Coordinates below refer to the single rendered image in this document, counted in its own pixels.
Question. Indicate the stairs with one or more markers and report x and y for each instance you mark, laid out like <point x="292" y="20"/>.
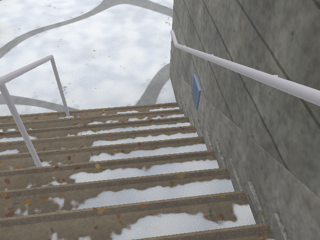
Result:
<point x="136" y="172"/>

